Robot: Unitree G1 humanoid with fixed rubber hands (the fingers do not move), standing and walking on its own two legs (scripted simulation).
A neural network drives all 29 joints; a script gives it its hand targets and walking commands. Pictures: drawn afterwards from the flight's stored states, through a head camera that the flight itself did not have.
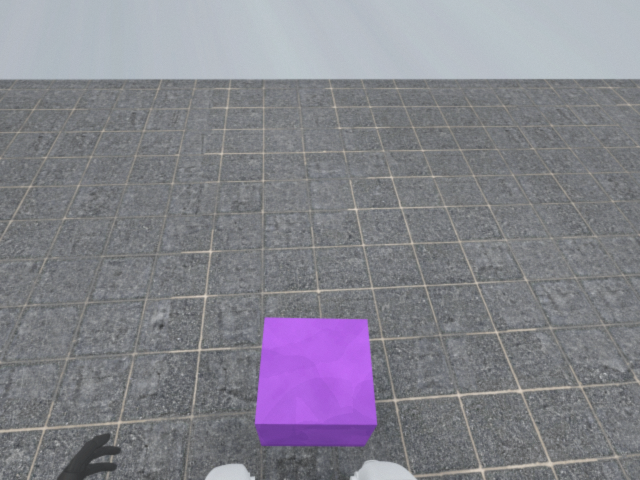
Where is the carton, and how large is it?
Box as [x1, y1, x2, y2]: [255, 318, 376, 446]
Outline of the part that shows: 265,318 255,415 255,426 261,445 363,446 376,425 366,319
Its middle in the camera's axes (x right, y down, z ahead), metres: -0.01 +0.40 +1.08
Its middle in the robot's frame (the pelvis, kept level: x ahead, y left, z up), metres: +0.44 -0.01 -0.62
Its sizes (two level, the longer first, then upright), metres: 0.287 0.275 0.228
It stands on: the floor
